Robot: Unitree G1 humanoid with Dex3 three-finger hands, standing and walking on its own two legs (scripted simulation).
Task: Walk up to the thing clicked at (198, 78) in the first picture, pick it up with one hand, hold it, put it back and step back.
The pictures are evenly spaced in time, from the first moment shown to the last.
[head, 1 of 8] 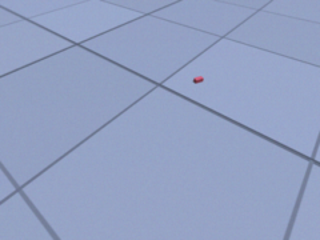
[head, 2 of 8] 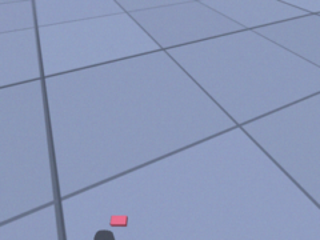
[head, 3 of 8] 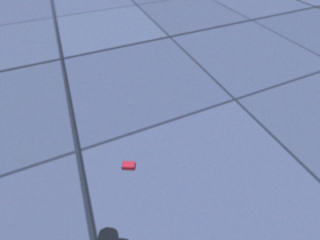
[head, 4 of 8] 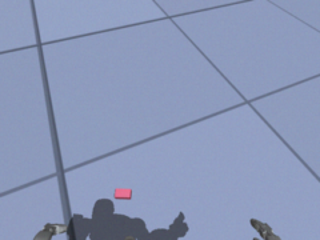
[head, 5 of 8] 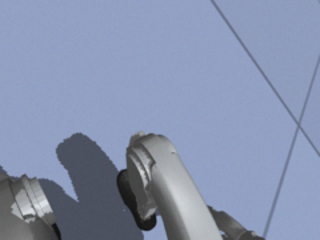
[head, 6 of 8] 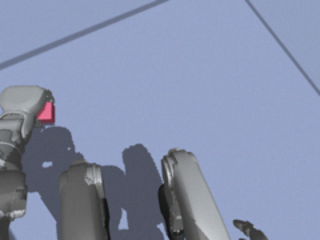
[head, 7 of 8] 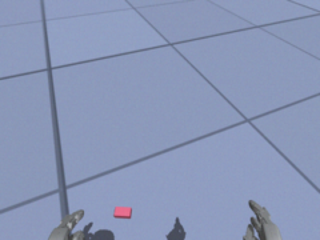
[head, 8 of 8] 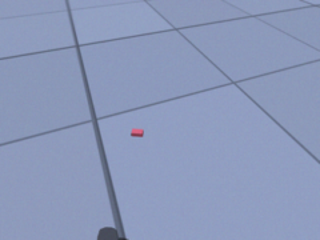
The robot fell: no
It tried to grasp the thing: yes
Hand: left
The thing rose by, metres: 0.69
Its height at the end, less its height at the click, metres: +0.00
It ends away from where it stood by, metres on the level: 0.01
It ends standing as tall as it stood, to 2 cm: yes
